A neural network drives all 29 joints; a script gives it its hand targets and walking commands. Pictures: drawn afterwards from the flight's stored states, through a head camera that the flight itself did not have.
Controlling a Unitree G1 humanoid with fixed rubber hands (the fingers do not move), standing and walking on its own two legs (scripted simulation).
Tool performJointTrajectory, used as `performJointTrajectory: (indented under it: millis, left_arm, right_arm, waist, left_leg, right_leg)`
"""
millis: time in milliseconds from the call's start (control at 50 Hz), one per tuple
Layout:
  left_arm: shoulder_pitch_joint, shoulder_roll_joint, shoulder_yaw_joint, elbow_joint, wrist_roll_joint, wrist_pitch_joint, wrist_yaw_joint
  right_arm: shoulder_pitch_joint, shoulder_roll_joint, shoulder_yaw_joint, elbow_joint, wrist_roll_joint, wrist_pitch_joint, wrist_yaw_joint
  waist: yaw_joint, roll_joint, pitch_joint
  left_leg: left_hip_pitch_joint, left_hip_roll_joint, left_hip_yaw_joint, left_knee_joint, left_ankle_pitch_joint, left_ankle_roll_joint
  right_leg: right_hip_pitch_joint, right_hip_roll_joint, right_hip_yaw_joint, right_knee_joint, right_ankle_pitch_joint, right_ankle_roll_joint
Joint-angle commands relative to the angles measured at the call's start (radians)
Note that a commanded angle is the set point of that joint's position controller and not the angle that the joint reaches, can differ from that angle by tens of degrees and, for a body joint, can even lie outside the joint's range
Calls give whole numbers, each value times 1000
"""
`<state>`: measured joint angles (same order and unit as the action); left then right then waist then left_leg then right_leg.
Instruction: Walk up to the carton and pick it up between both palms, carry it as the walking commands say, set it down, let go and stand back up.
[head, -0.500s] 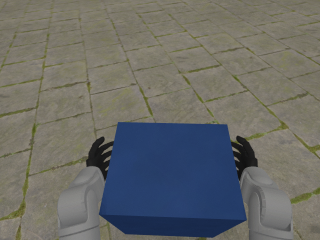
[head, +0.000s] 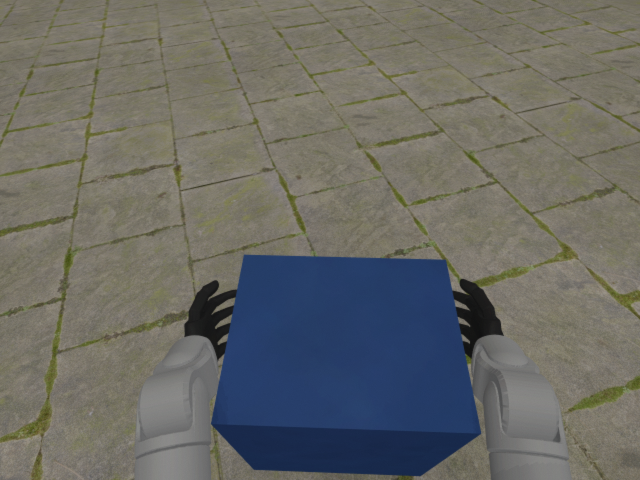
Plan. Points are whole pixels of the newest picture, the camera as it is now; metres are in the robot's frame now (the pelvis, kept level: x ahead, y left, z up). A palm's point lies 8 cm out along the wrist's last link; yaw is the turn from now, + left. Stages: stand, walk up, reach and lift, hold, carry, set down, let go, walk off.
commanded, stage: carry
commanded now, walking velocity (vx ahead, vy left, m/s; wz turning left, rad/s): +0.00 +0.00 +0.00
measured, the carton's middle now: (340, 375) +0.26 +0.00 -0.04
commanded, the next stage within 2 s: hold in 0.30 s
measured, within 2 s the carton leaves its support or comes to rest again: neither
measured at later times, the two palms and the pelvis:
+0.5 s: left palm (212, 354) +0.25 +0.16 +0.04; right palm (499, 355) +0.24 -0.18 +0.05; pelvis -0.01 +0.00 +0.01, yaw -4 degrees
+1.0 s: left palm (190, 353) +0.24 +0.18 +0.06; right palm (485, 364) +0.23 -0.16 +0.05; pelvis -0.06 +0.02 +0.01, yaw -4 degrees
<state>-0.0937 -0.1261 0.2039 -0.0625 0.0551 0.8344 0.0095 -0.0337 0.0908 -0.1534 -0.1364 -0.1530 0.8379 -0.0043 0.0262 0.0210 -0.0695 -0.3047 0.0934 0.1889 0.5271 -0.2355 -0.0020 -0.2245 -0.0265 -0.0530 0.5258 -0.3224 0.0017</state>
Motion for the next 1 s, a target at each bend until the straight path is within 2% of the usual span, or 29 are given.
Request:
performJointTrajectory:
  millis: [0,80,200,280,300,320,360,380,400,420,440,460,520,540,560,640,680,720,760,780,800,820,840,860,900,920,940,960,980]
  left_arm:
    - [-469,-619,-621,-42,-113,-73,-136]
    - [-454,-573,-589,21,-86,-91,-147]
    - [-471,-585,-592,14,-92,-101,-157]
    - [-461,-593,-586,14,-83,-107,-165]
    - [-262,-428,-507,86,-48,-123,-137]
    - [-248,-417,-530,23,-47,-147,-131]
    - [-270,-390,-560,-71,-64,-163,-124]
    - [-239,-378,-568,-113,-69,-171,-119]
    - [-258,-357,-554,-161,-69,-175,-106]
    - [-273,-323,-536,-206,-84,-181,-93]
    - [-334,-292,-501,-189,-71,-180,-88]
    - [-339,-277,-476,-145,-66,-170,-85]
    - [-284,-275,-442,-79,-50,-152,-71]
    - [-303,-247,-406,-38,-35,-139,-69]
    - [-304,-258,-426,-22,-41,-137,-66]
    - [-395,-259,-423,8,-45,-135,-63]
    - [-489,-261,-415,27,-47,-137,-65]
    - [-508,-288,-405,79,-38,-136,-69]
    - [-550,-327,-423,103,-49,-149,-80]
    - [-585,-341,-411,118,-47,-148,-83]
    - [-597,-379,-433,150,-48,-148,-92]
    - [-634,-379,-420,155,-42,-146,-95]
    - [-643,-392,-407,160,-42,-151,-99]
    - [-669,-428,-442,167,-50,-154,-109]
    - [-693,-484,-445,217,-43,-152,-123]
    - [-677,-497,-440,220,-41,-151,-129]
    - [-531,-635,-368,275,45,-130,-128]
    - [-586,-709,-419,289,25,-116,-145]
    - [-629,-754,-423,284,18,-117,-160]
  right_arm:
    - [-554,626,565,8,178,-84,138]
    - [-537,601,536,78,155,-108,150]
    - [-556,617,546,48,161,-115,154]
    - [-562,628,546,42,167,-118,162]
    - [-333,554,421,175,145,-137,117]
    - [-332,550,462,94,151,-162,107]
    - [-298,526,459,61,146,-185,99]
    - [-277,513,486,16,161,-190,93]
    - [-286,500,509,24,179,-196,95]
    - [-300,473,532,5,195,-201,94]
    - [-352,457,501,55,183,-200,92]
    - [-378,434,489,70,169,-192,87]
    - [-402,396,478,73,165,-186,70]
    - [-436,388,454,105,155,-175,64]
    - [-415,377,434,121,151,-173,61]
    - [-530,363,423,127,153,-184,60]
    - [-571,362,370,184,133,-182,61]
    - [-630,378,376,187,137,-192,65]
    - [-672,412,380,197,139,-202,74]
    - [-705,423,376,216,141,-202,81]
    - [-698,449,357,253,137,-205,88]
    - [-736,459,355,271,143,-207,95]
    - [-773,473,373,265,152,-212,109]
    - [-748,504,355,307,144,-208,114]
    - [-787,530,337,348,136,-212,134]
    - [-778,543,345,350,138,-208,140]
    - [-947,797,627,293,263,-202,200]
    - [-934,818,583,318,245,-196,234]
    - [-946,798,536,350,223,-201,252]
  waist:
    - [-25,-19,-268]
    - [-23,7,-262]
    - [-25,-30,-257]
    - [-25,2,-261]
    - [-9,-34,-90]
    - [-25,-60,-133]
    - [-62,-67,-216]
    - [-52,-39,-248]
    - [-9,-13,-284]
    - [13,-44,-323]
    - [27,-47,-257]
    - [13,-89,-202]
    - [20,-51,-149]
    - [16,-83,-88]
    - [-10,-28,-91]
    - [-6,-38,-84]
    - [-49,-61,-56]
    - [-13,-40,-50]
    - [-39,-68,-97]
    - [-27,-69,-83]
    - [-50,-27,-87]
    - [-29,-15,-77]
    - [-15,-50,-101]
    - [-49,-32,-116]
    - [-62,-32,-116]
    - [-53,-25,-125]
    - [277,-55,-98]
    - [170,-27,-113]
    - [116,-34,-99]
  left_leg:
    - [215,87,-123,-47,282,12]
    - [230,98,-142,-49,320,19]
    - [225,92,-131,-47,255,17]
    - [224,101,-135,-55,304,19]
    - [414,-148,-248,-118,498,40]
    - [438,-138,-255,-107,626,38]
    - [476,-139,-269,-107,683,28]
    - [484,-147,-271,-117,712,19]
    - [477,-144,-278,-114,754,13]
    - [466,-146,-276,-121,767,13]
    - [424,-153,-253,-131,642,23]
    - [408,-149,-250,-144,517,40]
    - [414,-152,-235,-168,410,42]
    - [375,-152,-230,-167,313,53]
    - [387,-157,-228,-170,303,51]
    - [366,-169,-211,-159,161,59]
    - [361,-168,-209,-142,98,65]
    - [351,-174,-197,-136,56,60]
    - [349,-177,-194,-122,49,63]
    - [354,-179,-191,-115,17,64]
    - [345,-178,-189,-121,12,57]
    - [333,-181,-182,-119,-12,54]
    - [334,-179,-185,-119,-11,58]
    - [348,-173,-194,-123,3,54]
    - [361,-177,-195,-121,3,45]
    - [361,-174,-196,-132,24,42]
    - [323,-165,-195,-136,10,33]
    - [328,-166,-206,-141,-33,26]
    - [337,-163,-233,-143,-77,18]
  right_leg:
    - [-34,-75,35,-30,292,-41]
    - [-36,-71,39,-19,302,-37]
    - [-42,-75,49,-33,305,-43]
    - [-41,-67,37,-16,278,-40]
    - [-47,35,164,-176,503,28]
    - [-29,36,185,-181,636,37]
    - [-28,45,194,-188,627,21]
    - [-1,44,188,-187,671,26]
    - [5,48,185,-178,655,20]
    - [30,52,184,-179,660,23]
    - [-10,53,172,-193,522,17]
    - [-57,51,158,-199,431,18]
    - [-81,55,143,-213,348,8]
    - [-91,54,142,-219,267,7]
    - [-90,48,138,-220,268,4]
    - [-111,58,107,-220,99,-10]
    - [-139,55,107,-224,12,-15]
    - [-145,56,97,-227,-50,-19]
    - [-134,56,95,-223,-52,-13]
    - [-151,56,97,-227,-108,-16]
    - [-143,56,94,-222,-85,-18]
    - [-142,56,94,-225,-120,-21]
    - [-133,60,87,-221,-126,-16]
    - [-137,60,86,-220,-91,-17]
    - [-147,65,93,-229,-107,-22]
    - [-130,69,89,-230,-78,-18]
    - [-99,93,115,-196,-143,-28]
    - [-81,102,114,-195,-145,-32]
    - [-100,110,116,-186,-159,-37]
